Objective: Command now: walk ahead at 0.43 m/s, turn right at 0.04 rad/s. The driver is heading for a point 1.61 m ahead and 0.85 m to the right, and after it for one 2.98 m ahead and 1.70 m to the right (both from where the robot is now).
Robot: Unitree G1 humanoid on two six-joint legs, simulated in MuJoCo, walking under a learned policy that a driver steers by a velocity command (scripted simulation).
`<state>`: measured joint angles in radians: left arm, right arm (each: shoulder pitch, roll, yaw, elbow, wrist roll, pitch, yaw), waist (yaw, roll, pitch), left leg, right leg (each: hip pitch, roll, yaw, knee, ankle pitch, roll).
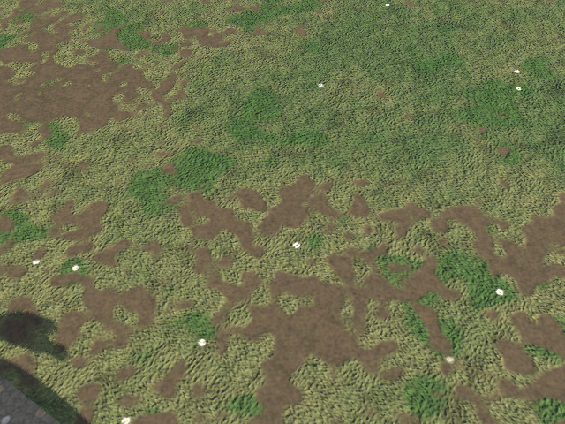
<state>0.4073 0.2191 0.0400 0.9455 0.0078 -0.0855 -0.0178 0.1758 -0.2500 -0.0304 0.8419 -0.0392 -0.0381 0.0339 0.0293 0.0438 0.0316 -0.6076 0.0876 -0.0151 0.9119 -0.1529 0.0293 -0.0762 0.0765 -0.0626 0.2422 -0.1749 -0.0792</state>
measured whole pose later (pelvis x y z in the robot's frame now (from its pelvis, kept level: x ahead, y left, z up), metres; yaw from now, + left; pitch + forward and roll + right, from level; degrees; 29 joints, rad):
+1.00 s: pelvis +0.11 +0.02 -0.01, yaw -32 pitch +2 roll +1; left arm 0.24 0.28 0.07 0.72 0.02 0.04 0.00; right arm 0.18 -0.27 -0.06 0.77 -0.02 0.05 -0.02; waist 0.02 0.01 0.04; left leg -0.43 -0.01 -0.04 0.84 -0.40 -0.04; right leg -0.28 0.10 0.12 0.45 -0.18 -0.07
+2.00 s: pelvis +0.10 +0.03 +0.00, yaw -39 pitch -2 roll +0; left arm 0.27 0.23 0.01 1.04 0.01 0.01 0.03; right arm 0.28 -0.23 -0.02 1.06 -0.03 0.02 -0.01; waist -0.01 0.00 0.01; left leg -0.23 0.00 0.00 0.53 -0.36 0.03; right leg -0.10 0.07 0.05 0.40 -0.29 -0.07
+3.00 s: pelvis +0.48 -0.24 +0.00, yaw -38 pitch +0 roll -1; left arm 0.44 0.18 0.03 1.09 0.01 -0.10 0.00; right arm 0.11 -0.21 -0.04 0.93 -0.03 -0.03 0.03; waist 0.04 0.03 0.04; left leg -0.64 0.12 0.02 0.84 -0.07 0.03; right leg 0.00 0.11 -0.09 0.21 -0.21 -0.11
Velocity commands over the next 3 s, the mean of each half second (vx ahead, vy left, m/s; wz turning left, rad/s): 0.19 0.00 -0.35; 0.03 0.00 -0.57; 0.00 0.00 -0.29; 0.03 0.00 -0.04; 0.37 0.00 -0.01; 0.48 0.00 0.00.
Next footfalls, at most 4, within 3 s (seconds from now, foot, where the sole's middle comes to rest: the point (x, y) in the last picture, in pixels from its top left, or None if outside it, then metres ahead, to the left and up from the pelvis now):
0.18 left None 0.25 0.11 -0.78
0.64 right None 0.13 -0.08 -0.78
1.12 left None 0.21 0.09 -0.78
1.48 right None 0.05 -0.05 -0.78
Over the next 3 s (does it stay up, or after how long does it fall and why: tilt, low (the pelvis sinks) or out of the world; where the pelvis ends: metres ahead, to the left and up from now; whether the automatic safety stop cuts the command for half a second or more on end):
stays up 0.48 -0.24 0.00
